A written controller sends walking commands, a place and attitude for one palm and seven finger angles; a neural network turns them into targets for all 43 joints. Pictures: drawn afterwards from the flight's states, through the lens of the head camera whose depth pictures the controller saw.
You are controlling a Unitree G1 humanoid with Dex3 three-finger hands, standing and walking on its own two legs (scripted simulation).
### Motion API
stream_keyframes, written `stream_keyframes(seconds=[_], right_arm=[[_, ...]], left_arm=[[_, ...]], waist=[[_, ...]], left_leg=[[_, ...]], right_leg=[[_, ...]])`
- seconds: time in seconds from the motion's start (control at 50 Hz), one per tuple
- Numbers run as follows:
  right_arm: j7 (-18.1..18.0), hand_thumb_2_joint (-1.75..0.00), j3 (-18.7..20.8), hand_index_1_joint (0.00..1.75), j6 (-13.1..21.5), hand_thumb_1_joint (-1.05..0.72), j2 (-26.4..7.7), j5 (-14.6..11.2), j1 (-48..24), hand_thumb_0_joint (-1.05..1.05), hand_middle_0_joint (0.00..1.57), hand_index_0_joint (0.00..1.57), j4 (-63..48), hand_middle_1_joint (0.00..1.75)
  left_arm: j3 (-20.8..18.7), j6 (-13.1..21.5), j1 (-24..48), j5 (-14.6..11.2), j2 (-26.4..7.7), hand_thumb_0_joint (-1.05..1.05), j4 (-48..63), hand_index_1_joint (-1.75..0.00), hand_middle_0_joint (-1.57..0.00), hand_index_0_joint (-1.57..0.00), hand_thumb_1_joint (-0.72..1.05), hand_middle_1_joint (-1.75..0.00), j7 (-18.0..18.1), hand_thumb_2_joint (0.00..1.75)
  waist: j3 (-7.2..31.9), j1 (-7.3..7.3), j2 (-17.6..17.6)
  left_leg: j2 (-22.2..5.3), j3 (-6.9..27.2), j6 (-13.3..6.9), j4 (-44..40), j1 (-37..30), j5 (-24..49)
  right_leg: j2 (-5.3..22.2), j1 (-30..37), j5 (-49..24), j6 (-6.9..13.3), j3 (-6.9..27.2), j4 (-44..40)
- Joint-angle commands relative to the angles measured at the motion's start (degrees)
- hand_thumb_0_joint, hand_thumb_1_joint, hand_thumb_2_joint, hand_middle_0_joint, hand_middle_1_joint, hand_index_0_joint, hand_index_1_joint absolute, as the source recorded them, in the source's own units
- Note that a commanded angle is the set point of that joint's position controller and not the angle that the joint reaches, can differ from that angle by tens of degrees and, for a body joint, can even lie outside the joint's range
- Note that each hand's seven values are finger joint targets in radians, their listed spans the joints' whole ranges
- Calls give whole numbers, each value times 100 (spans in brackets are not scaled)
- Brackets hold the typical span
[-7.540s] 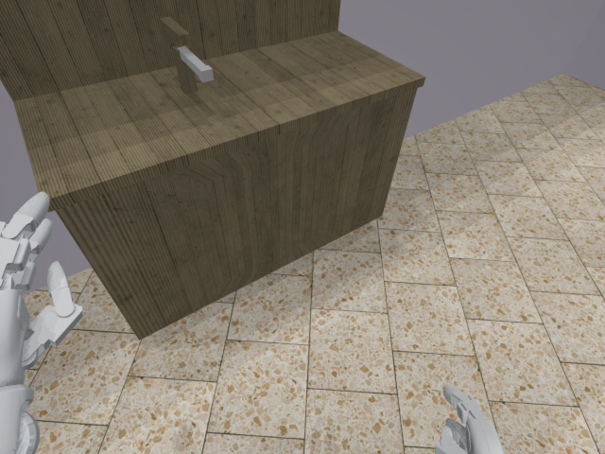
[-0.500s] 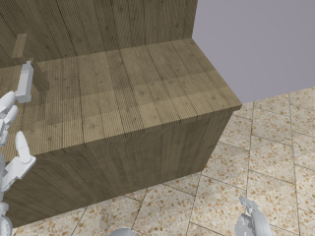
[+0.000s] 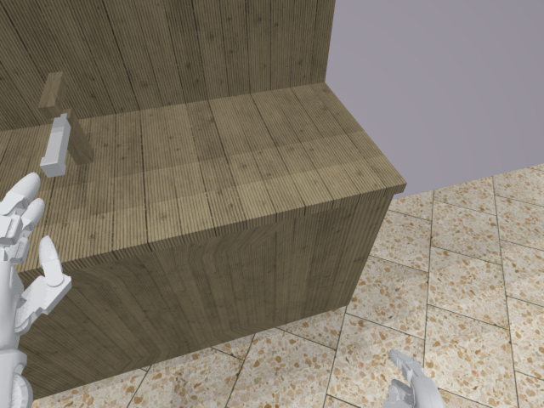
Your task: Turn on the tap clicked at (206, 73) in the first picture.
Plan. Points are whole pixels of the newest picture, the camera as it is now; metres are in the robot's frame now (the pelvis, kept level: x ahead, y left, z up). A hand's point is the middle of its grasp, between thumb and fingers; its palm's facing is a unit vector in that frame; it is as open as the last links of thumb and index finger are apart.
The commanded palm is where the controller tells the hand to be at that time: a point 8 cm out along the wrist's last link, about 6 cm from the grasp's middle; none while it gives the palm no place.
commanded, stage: come to a stop and stand still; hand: left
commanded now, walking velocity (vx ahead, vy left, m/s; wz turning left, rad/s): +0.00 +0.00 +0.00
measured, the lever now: (53, 166) +0.46 +0.43 +0.08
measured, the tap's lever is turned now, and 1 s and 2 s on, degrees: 0 0 0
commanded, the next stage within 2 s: look again from close up in 0.48 s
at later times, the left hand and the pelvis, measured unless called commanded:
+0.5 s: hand (52, 288) +0.20 +0.25 +0.16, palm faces +0.40 -0.85 -0.35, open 7.4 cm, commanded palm +0.14 +0.29 +0.18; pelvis -0.02 +0.01 +0.00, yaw -1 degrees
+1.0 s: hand (27, 246) +0.24 +0.30 +0.16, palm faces +0.41 -0.85 -0.32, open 7.4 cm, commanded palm +0.18 +0.32 +0.18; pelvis +0.02 +0.05 +0.01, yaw -1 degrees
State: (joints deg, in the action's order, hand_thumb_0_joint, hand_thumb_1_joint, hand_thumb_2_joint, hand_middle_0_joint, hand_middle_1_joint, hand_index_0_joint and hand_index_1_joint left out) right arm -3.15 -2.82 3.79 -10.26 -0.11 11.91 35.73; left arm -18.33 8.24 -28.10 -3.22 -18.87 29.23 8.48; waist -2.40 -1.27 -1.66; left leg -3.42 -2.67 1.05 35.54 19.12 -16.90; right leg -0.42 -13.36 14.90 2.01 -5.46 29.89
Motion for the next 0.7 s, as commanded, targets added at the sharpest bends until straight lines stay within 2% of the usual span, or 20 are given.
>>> stream_keyframes(seconds=[0.0,0.04,0.06,0.08,0.12,0.18,0.22,0.32,0.46,0.54,0.56,0.58,0.6,0.62,0.64,0.66,0.68], right_arm=[[-179,-90,327,30,338,-90,-667,-3,-539,0,20,20,-829,30],[-218,-90,381,30,338,-90,-749,-18,-582,0,20,20,-879,30],[-217,-90,319,30,336,-90,-711,19,-590,0,20,20,-903,30],[-203,-90,300,30,330,-90,-735,27,-606,0,20,20,-917,30],[-182,-90,329,30,352,-90,-777,13,-560,0,20,20,-922,30],[-159,-90,374,30,411,-90,-777,5,-467,0,20,20,-938,30],[-142,-90,393,30,431,-90,-782,8,-412,0,20,20,-931,30],[-163,-90,380,30,443,-90,-762,36,-413,0,20,20,-904,30],[-181,-90,331,30,482,-90,-755,40,-461,0,20,20,-913,30],[-166,-90,336,30,503,-90,-751,42,-442,0,20,20,-914,30],[-103,-90,573,30,759,-90,-967,307,102,0,20,20,-857,30],[-87,-90,299,30,711,-90,-271,104,-158,0,20,20,-471,30],[-45,-90,511,30,813,-90,-678,-5,-124,0,20,20,-912,30],[53,-90,498,30,827,-90,-754,-12,-73,0,20,20,-931,30],[146,-90,496,30,889,-90,-700,-86,-227,0,20,20,-972,30],[205,-90,501,30,905,-90,-794,-62,-275,0,20,20,-1029,30],[224,-90,487,30,896,-90,-793,-53,-329,0,20,20,-1047,30]], left_arm=[[-731,377,783,53,-1172,0,1069,-30,-20,-20,90,-30,156,90],[-746,431,795,60,-1229,0,1150,-30,-20,-20,90,-30,138,90],[-707,481,610,82,-1136,0,1129,-30,-20,-20,90,-30,121,90],[-659,522,612,106,-1095,0,1144,-30,-20,-20,90,-30,116,90],[-629,590,609,146,-1042,0,1030,-30,-20,-20,90,-30,122,90],[-633,623,478,147,-1014,0,884,-30,-20,-20,90,-30,121,90],[-590,613,494,146,-998,0,909,-30,-20,-20,90,-30,123,90],[-642,564,589,134,-1085,0,931,-30,-20,-20,90,-30,151,90],[-557,563,806,171,-1011,0,962,-30,-20,-20,90,-30,148,90],[-618,563,647,165,-1008,0,918,-30,-20,-20,90,-30,143,90],[-3984,1132,6584,982,-5721,0,2143,-30,-20,-20,90,-30,29,90],[-1627,835,3390,419,-2265,0,-1106,-30,-20,-20,90,-30,-236,90],[-1069,811,1967,234,-1389,0,-1361,-30,-20,-20,90,-30,-339,90],[-679,934,1737,84,-1191,0,-427,-30,-20,-20,90,-30,-378,90],[-326,937,1226,-14,-650,0,-347,-30,-20,-20,90,-30,-384,90],[-232,935,1113,15,-772,0,224,-30,-20,-20,90,-30,-358,90],[-325,922,845,13,-906,0,428,-30,-20,-20,90,-30,-318,90]], waist=[[648,120,616],[618,80,34],[561,60,-475],[444,51,-740],[419,32,-660],[425,54,-269],[433,86,-139],[427,105,86],[388,75,-317],[727,46,-260],[-145,-192,794],[919,28,1056],[756,-249,422],[968,-171,19],[1115,-125,-411],[1010,-159,-411],[905,-166,-265]], left_leg=[[-45,205,-67,-575,-518,564],[-298,380,-130,-934,-698,963],[-468,589,-206,-1245,-548,928],[-600,766,-261,-1525,-151,626],[-623,792,-293,-1691,359,-40],[-387,550,-206,-1484,298,-485],[-236,390,-148,-1240,89,-540],[-181,365,-139,-1078,-212,-396],[-381,600,-176,-1670,17,-430],[-398,565,-181,-1584,-95,223],[-274,139,-302,-436,558,441],[414,182,-240,-238,-421,425],[303,70,-143,-410,-673,456],[318,189,-177,-812,-572,351],[210,220,-194,-1085,-837,529],[97,313,-205,-1220,-924,590],[-18,472,-249,-1432,-739,345]], right_leg=[[1117,-47,-316,86,1087,-1027],[861,-79,-150,-43,947,-886],[639,-33,-45,-142,746,-736],[459,160,117,-230,575,-606],[390,532,236,-239,551,-505],[507,402,416,-187,765,-840],[636,102,761,-123,941,-1103],[704,-241,1073,-83,1031,-1317],[368,180,443,-189,672,-909],[359,544,-321,-216,576,-705],[799,-346,-846,-418,1363,-1540],[1085,-347,-536,155,1385,-1287],[1016,-243,-512,34,1860,-1493],[999,314,-365,42,1491,-1290],[871,439,-256,68,1300,-1052],[681,216,-61,-14,1171,-1013],[558,209,232,-74,971,-974]])
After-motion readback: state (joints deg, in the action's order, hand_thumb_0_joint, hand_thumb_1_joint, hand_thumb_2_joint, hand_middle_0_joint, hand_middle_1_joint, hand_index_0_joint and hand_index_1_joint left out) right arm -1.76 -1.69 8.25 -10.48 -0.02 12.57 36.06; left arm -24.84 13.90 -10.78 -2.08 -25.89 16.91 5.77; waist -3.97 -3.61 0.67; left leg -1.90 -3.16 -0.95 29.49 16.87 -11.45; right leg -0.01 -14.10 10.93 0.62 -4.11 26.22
